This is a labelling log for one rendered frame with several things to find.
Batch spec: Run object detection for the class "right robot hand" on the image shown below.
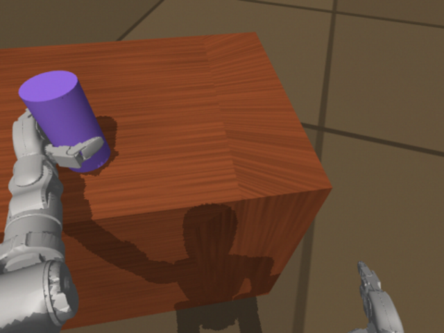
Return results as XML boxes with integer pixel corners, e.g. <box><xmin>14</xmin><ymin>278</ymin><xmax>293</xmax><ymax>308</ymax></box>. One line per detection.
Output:
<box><xmin>347</xmin><ymin>261</ymin><xmax>404</xmax><ymax>333</ymax></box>

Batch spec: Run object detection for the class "left robot hand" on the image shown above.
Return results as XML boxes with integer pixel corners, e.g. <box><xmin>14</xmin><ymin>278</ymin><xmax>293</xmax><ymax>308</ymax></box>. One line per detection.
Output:
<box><xmin>12</xmin><ymin>108</ymin><xmax>104</xmax><ymax>169</ymax></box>

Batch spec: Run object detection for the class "can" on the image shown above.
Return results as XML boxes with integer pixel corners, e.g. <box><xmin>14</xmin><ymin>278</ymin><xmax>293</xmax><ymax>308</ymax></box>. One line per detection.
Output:
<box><xmin>18</xmin><ymin>71</ymin><xmax>110</xmax><ymax>173</ymax></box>

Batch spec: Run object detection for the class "left robot arm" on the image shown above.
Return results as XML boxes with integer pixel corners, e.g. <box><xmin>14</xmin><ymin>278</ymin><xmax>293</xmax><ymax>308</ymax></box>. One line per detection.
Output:
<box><xmin>0</xmin><ymin>155</ymin><xmax>78</xmax><ymax>333</ymax></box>

